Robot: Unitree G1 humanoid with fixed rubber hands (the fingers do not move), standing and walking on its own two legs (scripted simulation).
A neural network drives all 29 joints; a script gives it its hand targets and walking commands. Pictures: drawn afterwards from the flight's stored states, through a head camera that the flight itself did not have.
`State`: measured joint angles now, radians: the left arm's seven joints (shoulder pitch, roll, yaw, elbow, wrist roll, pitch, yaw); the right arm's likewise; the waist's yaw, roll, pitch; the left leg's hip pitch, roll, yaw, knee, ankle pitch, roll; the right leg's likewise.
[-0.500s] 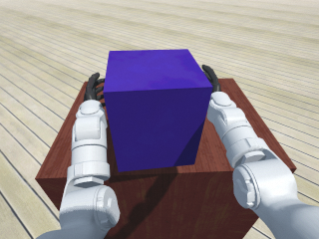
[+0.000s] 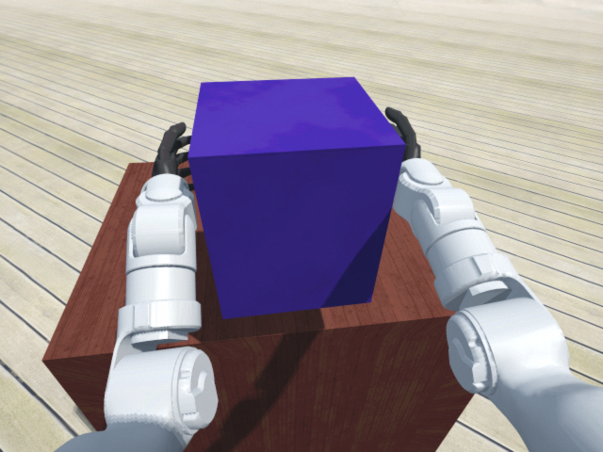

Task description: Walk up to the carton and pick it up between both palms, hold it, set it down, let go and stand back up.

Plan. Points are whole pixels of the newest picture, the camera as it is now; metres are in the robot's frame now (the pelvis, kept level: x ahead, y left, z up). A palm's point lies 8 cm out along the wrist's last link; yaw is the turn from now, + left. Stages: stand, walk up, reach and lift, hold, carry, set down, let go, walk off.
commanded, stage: reach and lift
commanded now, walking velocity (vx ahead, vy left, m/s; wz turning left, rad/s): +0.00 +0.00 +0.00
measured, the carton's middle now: (289, 196) +0.40 +0.01 +0.19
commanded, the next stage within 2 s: hold in 1.16 s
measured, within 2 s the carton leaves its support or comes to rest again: neither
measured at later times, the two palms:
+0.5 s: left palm (165, 169) +0.39 +0.16 +0.24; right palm (404, 149) +0.38 -0.14 +0.26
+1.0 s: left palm (167, 161) +0.39 +0.15 +0.25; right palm (408, 140) +0.39 -0.14 +0.27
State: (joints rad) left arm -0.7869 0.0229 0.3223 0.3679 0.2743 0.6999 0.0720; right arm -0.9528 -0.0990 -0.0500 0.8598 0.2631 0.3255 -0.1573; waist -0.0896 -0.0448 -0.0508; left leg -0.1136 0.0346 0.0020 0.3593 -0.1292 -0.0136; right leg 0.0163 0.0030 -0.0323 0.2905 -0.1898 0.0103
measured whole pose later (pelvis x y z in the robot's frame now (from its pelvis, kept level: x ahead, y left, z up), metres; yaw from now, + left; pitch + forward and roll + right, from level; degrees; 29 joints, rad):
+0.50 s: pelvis +0.00 +0.00 +0.00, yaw +0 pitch -5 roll -1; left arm -0.85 0.07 0.33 0.41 0.23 0.75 0.03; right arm -1.00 -0.11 -0.03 0.81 0.30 0.45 -0.22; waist -0.10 -0.04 -0.10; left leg -0.15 0.03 0.00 0.35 -0.12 -0.02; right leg -0.02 0.00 -0.04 0.29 -0.19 0.01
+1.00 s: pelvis +0.02 -0.01 +0.00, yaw +1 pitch -6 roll -1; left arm -0.79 0.07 0.33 0.26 0.20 0.84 0.03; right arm -0.97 -0.14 0.05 0.65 0.39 0.55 -0.29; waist -0.11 -0.02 -0.09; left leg -0.12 0.04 -0.01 0.39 -0.17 -0.03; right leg 0.03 0.01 -0.04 0.29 -0.22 0.01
